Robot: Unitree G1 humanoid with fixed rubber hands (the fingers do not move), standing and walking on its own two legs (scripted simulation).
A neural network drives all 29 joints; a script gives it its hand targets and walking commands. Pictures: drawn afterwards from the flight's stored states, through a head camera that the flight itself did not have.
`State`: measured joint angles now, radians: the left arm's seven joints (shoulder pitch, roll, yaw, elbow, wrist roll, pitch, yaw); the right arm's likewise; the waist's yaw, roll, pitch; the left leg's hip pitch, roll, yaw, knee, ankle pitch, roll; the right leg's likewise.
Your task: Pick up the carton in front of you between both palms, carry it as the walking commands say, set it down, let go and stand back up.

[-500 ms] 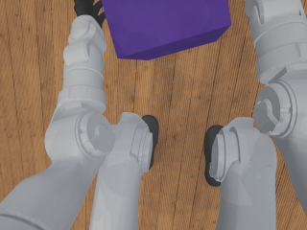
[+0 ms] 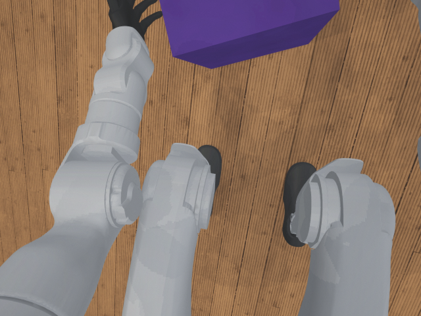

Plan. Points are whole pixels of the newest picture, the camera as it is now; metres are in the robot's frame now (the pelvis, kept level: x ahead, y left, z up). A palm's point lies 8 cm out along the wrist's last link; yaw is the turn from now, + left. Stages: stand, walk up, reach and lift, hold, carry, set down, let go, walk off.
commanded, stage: set down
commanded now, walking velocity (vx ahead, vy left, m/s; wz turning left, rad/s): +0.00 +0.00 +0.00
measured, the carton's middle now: out of the picture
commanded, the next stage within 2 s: let go in 0.94 s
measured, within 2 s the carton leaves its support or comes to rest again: neither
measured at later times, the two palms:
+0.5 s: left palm out of the picture +0.50 +0.18 +0.00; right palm out of the picture +0.59 -0.20 +0.00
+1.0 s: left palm out of the picture +0.49 +0.18 +0.15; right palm out of the picture +0.59 -0.21 +0.15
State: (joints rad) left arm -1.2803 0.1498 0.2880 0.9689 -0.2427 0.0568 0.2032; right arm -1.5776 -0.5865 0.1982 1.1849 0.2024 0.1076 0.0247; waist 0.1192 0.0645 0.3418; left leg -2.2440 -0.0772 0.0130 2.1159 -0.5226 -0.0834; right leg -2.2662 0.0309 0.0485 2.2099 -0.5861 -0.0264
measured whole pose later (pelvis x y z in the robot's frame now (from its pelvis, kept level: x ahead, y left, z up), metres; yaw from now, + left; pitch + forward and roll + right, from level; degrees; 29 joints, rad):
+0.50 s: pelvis +0.01 +0.01 +0.12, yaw -1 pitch +45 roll +4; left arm -1.07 0.02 0.33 0.63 -0.12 0.21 0.25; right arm -1.45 -0.56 -0.02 1.11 0.03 0.20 0.11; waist 0.15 0.01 0.07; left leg -2.04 -0.07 0.00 1.72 -0.47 -0.05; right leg -2.05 0.03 0.05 1.79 -0.52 -0.01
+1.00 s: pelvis +0.04 -0.01 +0.25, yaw -3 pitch +45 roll +4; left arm -0.91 -0.02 0.41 0.55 -0.01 0.22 0.17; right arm -1.31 -0.46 -0.14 1.05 -0.09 0.23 0.14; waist 0.17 -0.02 -0.03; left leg -1.64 -0.03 -0.02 1.18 -0.33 -0.06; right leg -1.66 0.05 0.05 1.25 -0.38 -0.03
